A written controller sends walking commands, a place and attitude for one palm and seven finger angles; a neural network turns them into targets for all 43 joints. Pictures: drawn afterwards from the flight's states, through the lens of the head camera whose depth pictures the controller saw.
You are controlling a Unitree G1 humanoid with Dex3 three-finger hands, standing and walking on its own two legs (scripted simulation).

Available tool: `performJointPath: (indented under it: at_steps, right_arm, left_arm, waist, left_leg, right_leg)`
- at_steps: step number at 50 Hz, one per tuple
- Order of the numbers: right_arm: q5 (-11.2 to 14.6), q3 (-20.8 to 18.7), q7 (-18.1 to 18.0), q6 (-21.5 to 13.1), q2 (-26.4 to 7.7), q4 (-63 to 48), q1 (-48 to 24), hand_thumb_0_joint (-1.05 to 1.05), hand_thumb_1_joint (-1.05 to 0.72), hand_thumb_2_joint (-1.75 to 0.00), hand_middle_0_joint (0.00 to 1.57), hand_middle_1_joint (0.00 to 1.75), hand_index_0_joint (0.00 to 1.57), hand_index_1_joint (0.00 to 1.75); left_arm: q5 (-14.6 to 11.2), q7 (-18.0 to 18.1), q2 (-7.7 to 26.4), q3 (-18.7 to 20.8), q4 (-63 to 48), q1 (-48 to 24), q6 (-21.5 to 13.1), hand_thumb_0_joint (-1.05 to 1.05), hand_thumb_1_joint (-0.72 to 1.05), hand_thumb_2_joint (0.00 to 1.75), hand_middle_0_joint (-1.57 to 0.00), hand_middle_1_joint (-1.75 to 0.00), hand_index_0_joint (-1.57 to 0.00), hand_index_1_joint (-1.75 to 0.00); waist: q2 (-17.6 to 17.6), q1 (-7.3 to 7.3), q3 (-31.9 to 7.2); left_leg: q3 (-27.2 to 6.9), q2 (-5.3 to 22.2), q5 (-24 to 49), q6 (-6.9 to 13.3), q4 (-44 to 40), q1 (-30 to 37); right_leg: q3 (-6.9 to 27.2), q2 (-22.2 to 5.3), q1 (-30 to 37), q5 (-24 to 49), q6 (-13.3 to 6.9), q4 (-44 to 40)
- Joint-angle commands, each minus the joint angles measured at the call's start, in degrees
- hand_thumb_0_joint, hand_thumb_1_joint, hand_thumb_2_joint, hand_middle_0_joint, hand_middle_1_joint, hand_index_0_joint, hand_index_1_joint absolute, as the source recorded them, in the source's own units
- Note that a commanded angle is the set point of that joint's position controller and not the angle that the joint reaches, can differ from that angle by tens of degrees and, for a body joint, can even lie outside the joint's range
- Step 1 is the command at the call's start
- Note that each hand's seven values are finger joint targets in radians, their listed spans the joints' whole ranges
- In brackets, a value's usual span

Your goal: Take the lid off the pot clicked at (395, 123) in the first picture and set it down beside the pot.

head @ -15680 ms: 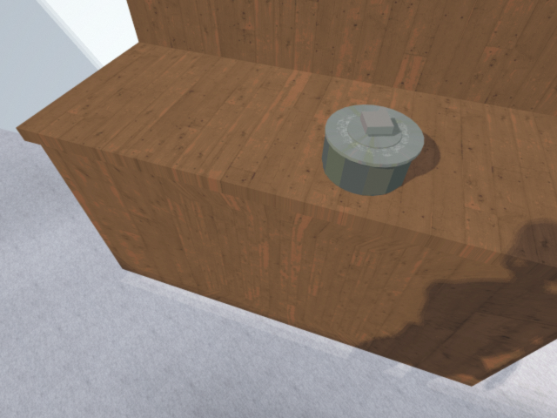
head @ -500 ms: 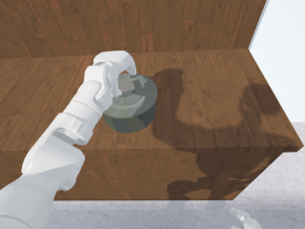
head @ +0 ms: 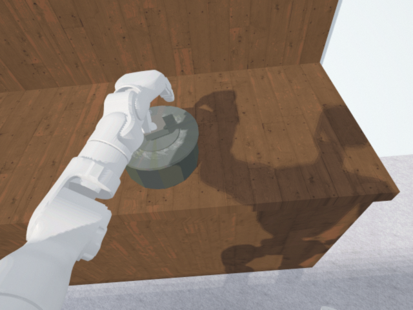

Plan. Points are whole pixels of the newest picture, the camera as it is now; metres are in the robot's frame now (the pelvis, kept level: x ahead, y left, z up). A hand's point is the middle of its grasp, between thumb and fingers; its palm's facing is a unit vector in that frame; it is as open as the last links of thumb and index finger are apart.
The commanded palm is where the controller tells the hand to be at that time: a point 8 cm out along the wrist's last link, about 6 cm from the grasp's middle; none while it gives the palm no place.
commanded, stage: move the open hand above the knob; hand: left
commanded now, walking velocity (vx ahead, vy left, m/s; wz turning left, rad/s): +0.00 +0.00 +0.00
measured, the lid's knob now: (153, 127) +0.49 +0.11 +0.08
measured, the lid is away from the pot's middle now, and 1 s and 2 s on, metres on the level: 0.00 0.00 0.00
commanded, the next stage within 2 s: lower the open fingers around the knob in 0.58 s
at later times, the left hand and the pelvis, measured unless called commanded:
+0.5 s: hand (140, 115) +0.45 +0.12 +0.15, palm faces -0.27 -0.06 -0.96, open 10.3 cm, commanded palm +0.45 +0.12 +0.21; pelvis -0.01 +0.00 +0.00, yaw +2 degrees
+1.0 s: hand (146, 124) +0.45 +0.11 +0.12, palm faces -0.35 -0.09 -0.93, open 10.3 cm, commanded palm +0.45 +0.12 +0.19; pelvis -0.01 +0.01 +0.00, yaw +0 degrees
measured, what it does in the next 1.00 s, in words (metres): stands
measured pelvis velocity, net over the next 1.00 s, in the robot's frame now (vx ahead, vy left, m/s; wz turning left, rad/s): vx -0.01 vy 0.01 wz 0.01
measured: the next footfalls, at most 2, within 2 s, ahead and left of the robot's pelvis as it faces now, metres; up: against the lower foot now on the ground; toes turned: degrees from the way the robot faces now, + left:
none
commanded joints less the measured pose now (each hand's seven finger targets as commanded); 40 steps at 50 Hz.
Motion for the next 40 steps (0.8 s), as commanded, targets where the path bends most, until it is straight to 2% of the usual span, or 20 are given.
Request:
performJointPath:
  at_steps: [1,2,3,5,6,9,11,14,15,18,19,22,24,28,29,32,36,37,38,40]
  right_arm:
    - [0.4,-2.1,-0.4,-2.3,-6.6,-7.6,-4.2,0.00,-0.90,-0.90,0.20,0.30,0.20,0.30]
    - [0.5,-2.0,-0.4,-2.2,-6.7,-7.8,-4.8,0.00,-0.90,-0.90,0.20,0.30,0.20,0.30]
    - [0.4,-1.9,-0.4,-2.4,-6.9,-8.1,-5.3,0.00,-0.90,-0.90,0.20,0.30,0.20,0.30]
    - [0.5,-1.7,-0.1,-2.4,-6.5,-8.6,-6.1,0.00,-0.90,-0.90,0.20,0.30,0.20,0.30]
    - [0.5,-2.0,0.1,-2.2,-6.2,-8.7,-6.0,0.00,-0.90,-0.90,0.20,0.30,0.20,0.30]
    - [1.1,-1.9,0.4,-1.5,-6.2,-8.8,-6.9,0.00,-0.90,-0.90,0.20,0.30,0.20,0.30]
    - [1.1,-1.6,0.1,-1.1,-6.6,-8.6,-6.9,0.00,-0.90,-0.90,0.20,0.30,0.20,0.30]
    - [1.2,-1.5,-0.3,-1.2,-6.1,-8.4,-7.5,0.00,-0.90,-0.90,0.20,0.30,0.20,0.30]
    - [1.1,-1.5,-0.3,-1.6,-6.2,-8.2,-6.9,0.00,-0.90,-0.90,0.20,0.30,0.20,0.30]
    - [0.9,-1.4,-0.5,-1.5,-6.3,-7.3,-6.2,0.00,-0.90,-0.90,0.20,0.30,0.20,0.30]
    - [1.0,-1.2,-0.5,-1.3,-5.9,-7.0,-6.4,0.00,-0.90,-0.90,0.20,0.30,0.20,0.30]
    - [1.0,-1.2,-0.2,-0.7,-6.2,-6.2,-6.0,0.00,-0.90,-0.90,0.20,0.30,0.20,0.30]
    - [0.8,-1.3,0.0,-0.9,-6.0,-6.7,-6.3,0.00,-0.90,-0.90,0.20,0.30,0.20,0.30]
    - [0.5,-1.4,-0.1,-1.0,-6.5,-6.5,-5.3,0.00,-0.90,-0.90,0.20,0.30,0.20,0.30]
    - [0.5,-1.4,-0.2,-1.0,-5.9,-6.7,-5.5,0.00,-0.90,-0.90,0.20,0.30,0.20,0.30]
    - [0.2,-1.7,-0.5,-1.3,-6.5,-6.1,-4.1,0.00,-0.90,-0.90,0.20,0.30,0.20,0.30]
    - [0.5,-1.8,-0.3,-1.5,-6.9,-5.3,-2.7,0.00,-0.90,-0.90,0.20,0.30,0.20,0.30]
    - [0.6,-1.8,-0.3,-1.5,-7.0,-5.7,-3.1,0.00,-0.90,-0.90,0.20,0.30,0.20,0.30]
    - [0.5,-1.6,-0.3,-1.8,-7.4,-6.1,-3.1,0.00,-0.90,-0.90,0.20,0.30,0.20,0.30]
    - [0.2,-1.9,-0.4,-2.3,-7.0,-7.3,-3.4,0.00,-0.90,-0.90,0.20,0.30,0.20,0.30]
  left_arm:
    - [1.5,2.2,13.4,5.4,-10.8,-30.9,0.4,0.00,-0.33,1.44,-0.81,-0.08,-0.81,-0.08]
    - [1.0,2.4,14.3,6.3,-10.1,-28.4,0.9,0.00,-0.33,1.44,-0.81,-0.08,-0.81,-0.08]
    - [1.4,2.3,15.5,6.8,-13.3,-30.7,0.7,0.00,-0.33,1.44,-0.81,-0.08,-0.81,-0.08]
    - [1.5,1.9,14.1,5.4,-13.8,-29.0,0.8,0.00,-0.33,1.44,-0.81,-0.08,-0.81,-0.08]
    - [1.4,1.3,11.2,3.1,-14.3,-28.7,0.6,0.00,-0.33,1.44,-0.81,-0.08,-0.81,-0.08]
    - [0.7,0.5,8.8,1.1,-13.3,-26.2,1.9,0.00,-0.33,1.44,-0.81,-0.08,-0.81,-0.08]
    - [0.5,-0.3,11.6,2.7,-13.0,-28.8,1.6,0.00,-0.33,1.44,-0.81,-0.08,-0.81,-0.08]
    - [-0.1,-0.5,10.5,1.0,-16.1,-34.3,1.0,0.00,-0.33,1.44,-0.81,-0.08,-0.81,-0.08]
    - [0.4,-0.4,11.5,1.6,-18.7,-37.2,0.3,0.00,-0.33,1.44,-0.81,-0.08,-0.81,-0.08]
    - [0.8,0.2,12.9,3.2,-14.5,-35.5,-0.5,0.00,-0.33,1.44,-0.81,-0.08,-0.81,-0.08]
    - [0.2,0.3,9.9,1.1,-11.3,-33.5,-0.1,0.00,-0.33,1.44,-0.81,-0.08,-0.81,-0.08]
    - [0.2,0.9,8.9,1.4,-6.2,-31.3,0.4,0.00,-0.33,1.44,-0.81,-0.08,-0.81,-0.08]
    - [0.4,1.2,7.6,0.4,-8.6,-34.0,0.3,0.00,-0.33,1.44,-0.81,-0.08,-0.81,-0.08]
    - [1.3,1.9,11.9,3.7,-9.4,-36.9,-0.3,0.00,-0.33,1.44,-0.81,-0.08,-0.81,-0.08]
    - [0.7,1.8,8.6,1.4,-7.4,-35.7,0.0,0.00,-0.33,1.44,-0.81,-0.08,-0.81,-0.08]
    - [0.4,2.5,12.3,5.2,-7.2,-35.1,-0.2,0.00,-0.33,1.44,-0.81,-0.08,-0.81,-0.08]
    - [0.9,1.4,8.7,2.6,1.6,-32.5,2.5,0.00,-0.33,1.44,-0.81,-0.08,-0.81,-0.08]
    - [0.2,1.4,10.0,3.5,0.6,-30.9,2.8,0.00,-0.33,1.44,-0.81,-0.08,-0.81,-0.08]
    - [0.6,1.2,12.5,5.3,0.3,-30.9,2.6,0.00,-0.33,1.44,-0.81,-0.08,-0.81,-0.08]
    - [0.7,0.7,12.7,4.8,-7.2,-35.3,1.2,0.00,-0.33,1.44,-0.81,-0.08,-0.81,-0.08]
  waist:
    - [-11.2,0.88,-23.1]
    - [-10.5,1.32,-22.3]
    - [-9.0,1.50,-25.1]
    - [-8.0,1.48,-25.9]
    - [-7.7,0.88,-25.3]
    - [-7.0,0.40,-21.0]
    - [-9.2,0.03,-20.5]
    - [-6.9,-0.74,-21.4]
    - [-6.1,-0.76,-24.3]
    - [-7.7,-0.50,-24.1]
    - [-7.0,-0.58,-21.8]
    - [-8.9,-0.12,-20.5]
    - [-5.9,-0.08,-22.9]
    - [-7.0,0.04,-25.6]
    - [-8.1,-0.30,-23.9]
    - [-9.5,0.26,-24.7]
    - [-10.9,0.01,-20.4]
    - [-10.4,0.43,-20.2]
    - [-10.2,0.75,-21.6]
    - [-7.6,0.48,-26.4]
  left_leg:
    - [-3.6,-1.4,17.3,2.0,1.4,16.1]
    - [-3.4,-1.4,17.2,2.0,1.3,16.1]
    - [-3.6,-1.7,18.0,1.9,1.5,17.3]
    - [-3.9,-1.9,19.9,1.9,2.3,17.9]
    - [-3.9,-1.7,20.8,1.9,2.7,18.5]
    - [-3.9,-1.7,18.7,1.6,2.5,18.2]
    - [-4.0,-2.0,16.4,1.8,2.2,16.9]
    - [-4.3,-2.0,15.6,1.8,2.1,19.0]
    - [-4.8,-2.2,16.0,1.8,2.3,20.5]
    - [-5.1,-1.8,15.6,1.5,2.0,20.0]
    - [-4.8,-1.7,15.0,1.4,1.9,18.8]
    - [-4.7,-1.5,14.0,1.0,1.1,16.6]
    - [-5.0,-1.6,14.7,1.0,1.3,18.4]
    - [-5.4,-1.5,15.1,1.2,1.3,19.0]
    - [-5.3,-1.5,14.8,1.3,1.4,18.3]
    - [-5.2,-1.2,15.7,1.5,1.0,18.2]
    - [-5.0,-1.7,12.3,1.4,0.0,14.8]
    - [-4.6,-1.5,12.7,1.4,0.0,14.9]
    - [-4.7,-1.8,12.3,1.5,0.0,15.2]
    - [-5.3,-1.8,14.9,1.7,0.8,18.5]
  right_leg:
    - [0.4,2.4,1.6,28.4,-1.0,-1.9]
    - [0.3,2.4,2.2,28.2,-0.8,-1.7]
    - [0.6,2.2,2.7,28.9,-0.9,-1.6]
    - [0.8,2.1,2.6,30.5,-1.1,-1.2]
    - [0.5,2.1,1.7,30.8,-1.2,-1.4]
    - [-0.4,2.5,-0.7,27.5,-1.0,-1.5]
    - [0.0,2.3,-0.1,27.5,-0.9,-2.5]
    - [0.0,2.4,-1.3,25.7,-0.9,-2.2]
    - [0.1,2.5,-1.3,25.8,-1.0,-2.2]
    - [-0.2,2.7,-1.4,24.4,-1.1,-2.0]
    - [-0.4,2.6,-2.3,23.5,-1.2,-1.7]
    - [-1.0,2.6,-2.0,22.0,-1.2,-1.6]
    - [-0.9,2.5,-2.7,21.3,-1.4,-1.4]
    - [-0.5,2.7,-1.3,22.3,-1.5,-1.7]
    - [-0.7,2.7,-1.7,22.2,-1.4,-1.5]
    - [-0.6,2.8,-0.2,23.4,-1.3,-1.8]
    - [-1.2,2.9,-2.4,21.0,-1.3,-2.3]
    - [-1.1,2.9,-0.8,21.7,-1.0,-2.1]
    - [-0.6,2.8,-0.4,21.4,-1.0,-2.4]
    - [0.2,2.5,0.4,24.1,-1.3,-2.2]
